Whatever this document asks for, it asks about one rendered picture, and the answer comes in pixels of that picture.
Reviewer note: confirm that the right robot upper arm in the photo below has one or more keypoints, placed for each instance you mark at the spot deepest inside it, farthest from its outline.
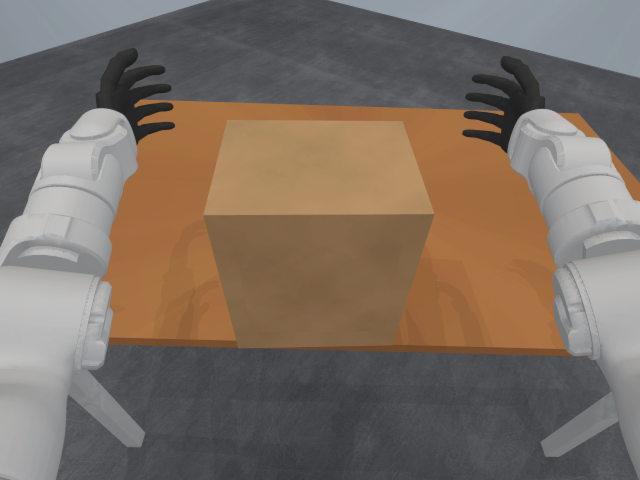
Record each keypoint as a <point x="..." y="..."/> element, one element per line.
<point x="597" y="312"/>

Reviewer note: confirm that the left robot hand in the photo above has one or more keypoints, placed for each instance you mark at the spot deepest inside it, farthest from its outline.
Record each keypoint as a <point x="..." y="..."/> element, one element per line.
<point x="115" y="94"/>

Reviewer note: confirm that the robot right forearm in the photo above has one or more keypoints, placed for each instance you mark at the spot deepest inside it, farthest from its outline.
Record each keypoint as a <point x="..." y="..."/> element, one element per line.
<point x="584" y="200"/>

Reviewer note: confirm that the robot left forearm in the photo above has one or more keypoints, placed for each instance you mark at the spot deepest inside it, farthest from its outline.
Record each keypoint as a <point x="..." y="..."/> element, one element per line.
<point x="67" y="221"/>

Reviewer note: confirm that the table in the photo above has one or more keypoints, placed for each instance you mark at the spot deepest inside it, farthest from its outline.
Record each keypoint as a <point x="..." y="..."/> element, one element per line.
<point x="483" y="284"/>

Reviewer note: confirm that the left robot upper arm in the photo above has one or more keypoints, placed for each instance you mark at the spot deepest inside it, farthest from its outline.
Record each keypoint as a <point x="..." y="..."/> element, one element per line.
<point x="53" y="325"/>

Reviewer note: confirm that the right robot hand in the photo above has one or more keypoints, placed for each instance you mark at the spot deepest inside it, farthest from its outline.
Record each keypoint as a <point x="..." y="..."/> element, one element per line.
<point x="523" y="98"/>

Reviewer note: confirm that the carton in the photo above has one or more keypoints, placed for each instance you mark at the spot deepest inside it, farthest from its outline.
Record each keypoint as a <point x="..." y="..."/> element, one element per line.
<point x="317" y="229"/>

